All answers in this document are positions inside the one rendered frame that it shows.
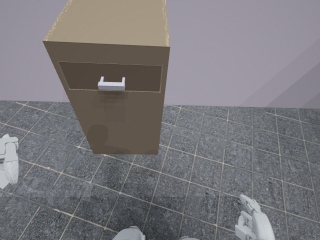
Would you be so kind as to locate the robot right hand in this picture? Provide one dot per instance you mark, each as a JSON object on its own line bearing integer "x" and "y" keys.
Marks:
{"x": 259, "y": 227}

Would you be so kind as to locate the robot left hand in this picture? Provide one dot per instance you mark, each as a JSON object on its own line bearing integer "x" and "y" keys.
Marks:
{"x": 9, "y": 161}

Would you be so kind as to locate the robot left thigh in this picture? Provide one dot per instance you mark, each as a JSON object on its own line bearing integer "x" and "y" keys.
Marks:
{"x": 130, "y": 234}

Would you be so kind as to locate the handle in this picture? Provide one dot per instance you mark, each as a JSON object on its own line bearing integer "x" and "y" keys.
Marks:
{"x": 111, "y": 85}

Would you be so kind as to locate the cabinet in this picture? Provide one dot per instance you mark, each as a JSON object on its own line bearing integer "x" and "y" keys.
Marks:
{"x": 123, "y": 122}

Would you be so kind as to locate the drawer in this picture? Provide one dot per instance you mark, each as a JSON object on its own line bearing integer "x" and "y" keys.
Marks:
{"x": 87, "y": 75}

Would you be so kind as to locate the robot left shin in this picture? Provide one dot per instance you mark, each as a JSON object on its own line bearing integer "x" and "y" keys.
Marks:
{"x": 134, "y": 227}

